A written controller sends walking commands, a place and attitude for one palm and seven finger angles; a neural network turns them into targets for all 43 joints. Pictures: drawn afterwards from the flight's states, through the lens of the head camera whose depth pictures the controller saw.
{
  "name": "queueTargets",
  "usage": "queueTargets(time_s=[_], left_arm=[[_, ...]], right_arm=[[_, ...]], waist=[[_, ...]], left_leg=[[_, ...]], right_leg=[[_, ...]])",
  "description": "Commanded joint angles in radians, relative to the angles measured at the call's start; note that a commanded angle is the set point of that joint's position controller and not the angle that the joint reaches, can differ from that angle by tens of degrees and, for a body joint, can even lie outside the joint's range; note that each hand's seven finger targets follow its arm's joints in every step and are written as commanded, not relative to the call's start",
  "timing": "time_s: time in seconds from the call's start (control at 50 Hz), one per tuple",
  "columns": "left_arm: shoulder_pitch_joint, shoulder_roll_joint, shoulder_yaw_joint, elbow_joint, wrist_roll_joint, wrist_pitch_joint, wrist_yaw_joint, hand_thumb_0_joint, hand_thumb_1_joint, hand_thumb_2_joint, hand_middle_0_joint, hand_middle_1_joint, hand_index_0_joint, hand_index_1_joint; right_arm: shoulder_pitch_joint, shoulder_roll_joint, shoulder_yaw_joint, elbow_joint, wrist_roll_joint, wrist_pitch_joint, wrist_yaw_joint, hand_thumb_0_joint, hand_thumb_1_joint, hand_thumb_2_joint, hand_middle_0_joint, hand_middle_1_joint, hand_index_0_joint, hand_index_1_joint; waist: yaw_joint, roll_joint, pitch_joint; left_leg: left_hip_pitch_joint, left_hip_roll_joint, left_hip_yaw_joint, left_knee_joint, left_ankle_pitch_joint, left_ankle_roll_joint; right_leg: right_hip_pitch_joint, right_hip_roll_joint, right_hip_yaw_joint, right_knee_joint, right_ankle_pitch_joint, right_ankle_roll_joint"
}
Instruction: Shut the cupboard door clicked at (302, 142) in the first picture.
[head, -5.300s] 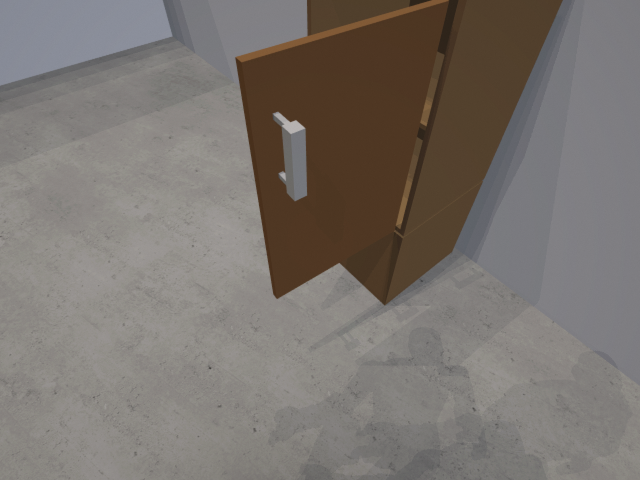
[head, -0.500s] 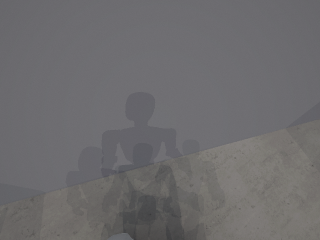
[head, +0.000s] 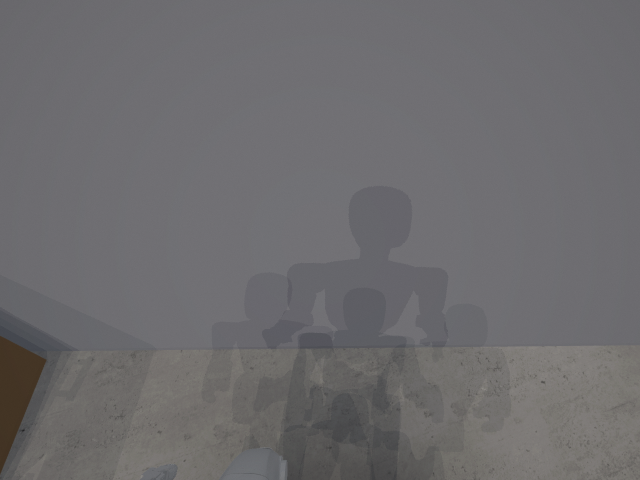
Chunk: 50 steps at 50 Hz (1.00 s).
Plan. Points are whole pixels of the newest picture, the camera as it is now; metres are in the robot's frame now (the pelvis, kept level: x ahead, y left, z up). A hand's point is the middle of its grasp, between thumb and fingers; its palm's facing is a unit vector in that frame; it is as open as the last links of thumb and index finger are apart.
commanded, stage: turn to face it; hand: left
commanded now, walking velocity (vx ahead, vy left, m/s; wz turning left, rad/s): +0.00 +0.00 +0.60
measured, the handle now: out of the picture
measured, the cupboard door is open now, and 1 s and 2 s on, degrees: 86 86 86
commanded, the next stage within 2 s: none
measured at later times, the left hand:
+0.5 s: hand out of the picture +0.08 +0.23 -0.16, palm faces +0.30 -0.92 -0.27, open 7.4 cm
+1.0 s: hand out of the picture -0.03 +0.20 -0.19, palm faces +0.60 -0.76 -0.25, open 7.4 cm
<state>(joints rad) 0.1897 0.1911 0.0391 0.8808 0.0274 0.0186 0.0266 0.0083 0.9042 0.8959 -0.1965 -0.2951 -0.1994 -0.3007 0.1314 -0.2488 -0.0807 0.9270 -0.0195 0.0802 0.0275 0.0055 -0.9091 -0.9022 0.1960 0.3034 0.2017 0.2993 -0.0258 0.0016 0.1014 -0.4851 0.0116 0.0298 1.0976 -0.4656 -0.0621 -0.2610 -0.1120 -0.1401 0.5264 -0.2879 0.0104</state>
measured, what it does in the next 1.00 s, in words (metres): steps on the spot, turning left: left foot, then right foot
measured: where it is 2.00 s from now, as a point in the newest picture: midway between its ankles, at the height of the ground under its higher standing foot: outside the picture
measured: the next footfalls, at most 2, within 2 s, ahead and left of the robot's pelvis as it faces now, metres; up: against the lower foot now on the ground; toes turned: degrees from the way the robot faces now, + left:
left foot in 0.16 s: +0.04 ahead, +0.12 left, +0.00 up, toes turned +13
right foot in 0.56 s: +0.12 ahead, -0.13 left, +0.00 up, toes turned +17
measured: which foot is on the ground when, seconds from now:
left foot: up 0.00-0.14, down 0.16-0.54, up 0.56-0.86, down 0.88-1.00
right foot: down 0.00-0.16, up 0.18-0.54, down 0.56-0.88, up 0.90-1.00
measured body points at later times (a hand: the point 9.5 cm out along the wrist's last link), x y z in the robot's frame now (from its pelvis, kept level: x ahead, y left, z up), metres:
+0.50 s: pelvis +0.03 -0.01 +0.00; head +0.08 +0.01 +0.44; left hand +0.07 +0.28 -0.14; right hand +0.16 -0.23 -0.15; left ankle +0.00 +0.12 -0.74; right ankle +0.07 -0.15 -0.71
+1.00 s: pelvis +0.05 -0.01 -0.01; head +0.08 +0.04 +0.43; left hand -0.06 +0.24 -0.17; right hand +0.29 -0.16 -0.14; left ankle -0.01 +0.09 -0.74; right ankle +0.09 -0.15 -0.68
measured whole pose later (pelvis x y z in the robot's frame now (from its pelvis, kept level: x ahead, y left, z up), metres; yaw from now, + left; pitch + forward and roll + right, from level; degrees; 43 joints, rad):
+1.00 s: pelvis +0.05 -0.01 -0.01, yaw +37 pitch +1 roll +0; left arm 0.19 0.26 0.07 0.92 0.02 0.08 0.02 0.01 0.90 0.90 -0.20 -0.30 -0.20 -0.30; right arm 0.13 -0.22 -0.05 0.89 -0.03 0.03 0.01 0.00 -0.91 -0.90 0.20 0.30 0.20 0.30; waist 0.00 -0.06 0.11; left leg -0.33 0.00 0.03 0.61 -0.30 0.02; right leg -0.44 -0.11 -0.07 1.08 -0.52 0.08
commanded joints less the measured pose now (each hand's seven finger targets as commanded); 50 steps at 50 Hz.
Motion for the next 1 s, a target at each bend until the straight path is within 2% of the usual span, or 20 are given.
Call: queueTargets(time_s=[0.0, 0.1, 0.12, 0.14, 0.16, 0.18, 0.28, 0.44, 0.48, 0.5, 0.52, 0.54, 0.6, 0.74, 0.8, 0.82, 0.84, 0.86, 0.88, 0.98], left_arm=[[0.099, 0.216, 0.057, -0.046, 0.001, -0.033, 0.012, 0.000, 0.900, 0.900, -0.200, -0.300, -0.200, -0.300], [0.070, 0.237, 0.070, -0.037, -0.010, -0.025, -0.002, 0.000, 0.900, 0.900, -0.200, -0.300, -0.200, -0.300], [0.059, 0.205, 0.066, -0.053, -0.017, -0.020, -0.006, 0.000, 0.900, 0.900, -0.200, -0.300, -0.200, -0.300], [0.029, 0.128, 0.046, -0.096, -0.025, -0.015, -0.013, 0.000, 0.900, 0.900, -0.200, -0.300, -0.200, -0.300], [-0.045, 0.141, 0.040, -0.119, -0.015, 0.001, -0.004, 0.000, 0.900, 0.900, -0.200, -0.300, -0.200, -0.300], [-0.071, 0.143, 0.038, -0.131, -0.013, 0.006, -0.004, 0.000, 0.900, 0.900, -0.200, -0.300, -0.200, -0.300], [-0.030, 0.129, 0.045, -0.057, -0.013, 0.012, -0.013, 0.000, 0.900, 0.900, -0.200, -0.300, -0.200, -0.300], [-0.035, 0.123, 0.039, -0.068, -0.019, 0.009, -0.011, 0.000, 0.900, 0.900, -0.200, -0.300, -0.200, -0.300], [0.053, 0.144, 0.047, -0.051, -0.020, -0.005, -0.008, 0.000, 0.900, 0.900, -0.200, -0.300, -0.200, -0.300], [0.093, 0.195, 0.060, -0.043, -0.013, -0.017, 0.000, 0.000, 0.900, 0.900, -0.200, -0.300, -0.200, -0.300], [0.104, 0.293, 0.080, -0.044, 0.004, -0.025, 0.009, 0.000, 0.900, 0.900, -0.200, -0.300, -0.200, -0.300], [0.094, 0.298, 0.071, -0.052, -0.002, -0.023, 0.011, 0.000, 0.900, 0.900, -0.200, -0.300, -0.200, -0.300], [-0.045, 0.188, 0.045, -0.087, -0.006, -0.020, 0.014, 0.000, 0.900, 0.900, -0.200, -0.300, -0.200, -0.300], [0.080, 0.234, 0.062, -0.047, 0.000, -0.027, 0.008, 0.000, 0.900, 0.900, -0.200, -0.300, -0.200, -0.300], [0.073, 0.245, 0.069, -0.038, -0.006, -0.022, 0.000, 0.000, 0.900, 0.900, -0.200, -0.300, -0.200, -0.300], [0.049, 0.235, 0.071, -0.046, -0.014, -0.020, -0.003, 0.000, 0.900, 0.900, -0.200, -0.300, -0.200, -0.300], [0.047, 0.187, 0.063, -0.069, -0.021, -0.014, -0.009, 0.000, 0.900, 0.900, -0.200, -0.300, -0.200, -0.300], [-0.012, 0.119, 0.039, -0.114, -0.025, -0.008, -0.011, 0.000, 0.900, 0.900, -0.200, -0.300, -0.200, -0.300], [-0.064, 0.148, 0.037, -0.129, -0.015, 0.007, -0.003, 0.000, 0.900, 0.900, -0.200, -0.300, -0.200, -0.300], [-0.034, 0.133, 0.048, -0.069, -0.010, 0.019, -0.017, 0.000, 0.900, 0.900, -0.200, -0.300, -0.200, -0.300]], right_arm=[[-0.068, -0.021, 0.009, -0.092, 0.013, -0.036, 0.005, 0.000, -0.900, -0.900, 0.200, 0.300, 0.200, 0.300], [0.034, -0.064, 0.002, -0.077, 0.009, -0.049, 0.002, 0.000, -0.900, -0.900, 0.200, 0.300, 0.200, 0.300], [0.105, -0.133, -0.015, -0.061, 0.002, -0.058, -0.003, 0.000, -0.900, -0.900, 0.200, 0.300, 0.200, 0.300], [0.175, -0.249, -0.048, -0.057, -0.005, -0.062, -0.013, 0.000, -0.900, -0.900, 0.200, 0.300, 0.200, 0.300], [0.225, -0.275, -0.052, -0.032, 0.000, -0.051, -0.025, 0.000, -0.900, -0.900, 0.200, 0.300, 0.200, 0.300], [0.195, -0.255, -0.045, -0.044, -0.003, -0.054, -0.031, 0.000, -0.900, -0.900, 0.200, 0.300, 0.200, 0.300], [0.089, -0.170, -0.021, -0.060, 0.001, -0.073, -0.053, 0.000, -0.900, -0.900, 0.200, 0.300, 0.200, 0.300], [0.048, -0.193, -0.036, -0.065, -0.009, -0.052, -0.039, 0.000, -0.900, -0.900, 0.200, 0.300, 0.200, 0.300], [0.000, -0.179, -0.036, -0.080, 0.001, -0.048, -0.035, 0.000, -0.900, -0.900, 0.200, 0.300, 0.200, 0.300], [-0.002, -0.138, -0.033, -0.092, 0.010, -0.048, -0.031, 0.000, -0.900, -0.900, 0.200, 0.300, 0.200, 0.300], [0.015, -0.062, -0.023, -0.113, 0.014, -0.049, -0.026, 0.000, -0.900, -0.900, 0.200, 0.300, 0.200, 0.300], [0.005, -0.103, -0.030, -0.112, 0.007, -0.043, -0.022, 0.000, -0.900, -0.900, 0.200, 0.300, 0.200, 0.300], [0.028, -0.082, -0.028, -0.068, 0.002, -0.024, -0.008, 0.000, -0.900, -0.900, 0.200, 0.300, 0.200, 0.300], [-0.051, -0.025, 0.008, -0.090, 0.013, -0.039, 0.007, 0.000, -0.900, -0.900, 0.200, 0.300, 0.200, 0.300], [0.006, -0.055, 0.003, -0.082, 0.010, -0.047, 0.003, 0.000, -0.900, -0.900, 0.200, 0.300, 0.200, 0.300], [0.072, -0.084, -0.006, -0.067, 0.007, -0.053, 0.001, 0.000, -0.900, -0.900, 0.200, 0.300, 0.200, 0.300], [0.137, -0.179, -0.031, -0.056, -0.003, -0.061, -0.006, 0.000, -0.900, -0.900, 0.200, 0.300, 0.200, 0.300], [0.211, -0.274, -0.055, -0.047, -0.003, -0.060, -0.018, 0.000, -0.900, -0.900, 0.200, 0.300, 0.200, 0.300], [0.241, -0.268, -0.052, -0.026, 0.000, -0.053, -0.026, 0.000, -0.900, -0.900, 0.200, 0.300, 0.200, 0.300], [0.039, -0.184, -0.025, -0.073, -0.007, -0.062, -0.044, 0.000, -0.900, -0.900, 0.200, 0.300, 0.200, 0.300]], waist=[[0.066, -0.186, -0.170], [0.010, -0.170, -0.197], [-0.030, -0.012, -0.240], [-0.073, 0.317, -0.258], [-0.092, 0.245, -0.271], [-0.071, 0.151, -0.215], [-0.001, 0.140, -0.194], [0.010, 0.173, -0.132], [0.060, 0.144, -0.148], [0.081, 0.013, -0.161], [0.088, -0.311, -0.164], [0.086, -0.301, -0.152], [0.006, -0.266, -0.088], [0.068, -0.202, -0.155], [0.035, -0.202, -0.169], [-0.011, -0.131, -0.197], [-0.044, 0.098, -0.252], [-0.089, 0.332, -0.262], [-0.090, 0.202, -0.257], [0.003, 0.181, -0.126]], left_leg=[[-0.009, 0.012, 0.062, -0.269, -0.003, -0.007], [0.256, -0.011, 0.095, -0.608, 0.230, 0.029], [0.443, 0.092, -0.025, -0.680, 0.437, 0.071], [0.584, 0.387, -0.428, -0.710, 0.848, 0.233], [0.552, 0.440, -0.438, -0.693, 0.945, 0.320], [0.498, 0.422, -0.377, -0.705, 0.837, 0.319], [0.439, 0.228, -0.229, -0.689, 0.837, 0.219], [0.248, 0.191, -0.328, -0.699, 0.580, 0.209], [0.146, 0.144, -0.310, -0.627, 0.507, 0.161], [0.025, 0.070, -0.262, -0.523, 0.322, 0.105], [-0.123, -0.089, -0.067, -0.263, -0.058, 0.022], [-0.094, -0.048, -0.086, -0.014, -0.180, 0.028], [-0.091, 0.020, -0.069, 0.145, -0.018, 0.010], [0.028, -0.004, 0.076, -0.328, 0.008, -0.001], [0.183, -0.025, 0.100, -0.533, 0.156, 0.019], [0.316, -0.008, 0.072, -0.650, 0.291, 0.034], [0.499, 0.172, -0.161, -0.680, 0.531, 0.113], [0.564, 0.405, -0.474, -0.711, 0.952, 0.273], [0.537, 0.424, -0.418, -0.683, 0.921, 0.314], [0.296, 0.224, -0.275, -0.742, 0.525, 0.213]], right_leg=[[0.283, -0.234, 0.080, -0.082, 0.695, -0.113], [0.157, -0.228, -0.010, 0.078, 0.576, -0.039], [-0.002, -0.189, -0.048, 0.238, 0.380, 0.013], [-0.307, -0.031, -0.057, 0.481, -0.314, 0.097], [-0.342, -0.013, 0.079, 0.608, -0.404, 0.082], [-0.365, -0.034, 0.110, 0.650, -0.325, 0.075], [-0.312, 0.010, 0.139, 0.612, -0.129, 0.087], [-0.063, 0.091, 0.094, 0.198, -0.123, 0.067], [0.118, 0.095, 0.090, -0.025, 0.035, 0.059], [0.256, -0.018, 0.191, -0.180, 0.065, 0.036], [0.308, -0.308, 0.478, -0.265, 0.140, -0.071], [0.163, -0.406, 0.511, -0.268, 0.209, -0.159], [0.083, -0.240, 0.257, -0.212, 0.301, -0.128], [0.269, -0.235, 0.074, -0.066, 0.669, -0.108], [0.200, -0.229, 0.021, 0.032, 0.612, -0.057], [0.116, -0.220, -0.008, 0.138, 0.532, -0.021], [-0.094, -0.130, -0.059, 0.328, 0.210, 0.044], [-0.315, -0.007, -0.016, 0.555, -0.400, 0.096], [-0.327, -0.026, 0.106, 0.632, -0.386, 0.075], [-0.262, 0.006, 0.129, 0.570, -0.161, 0.073]])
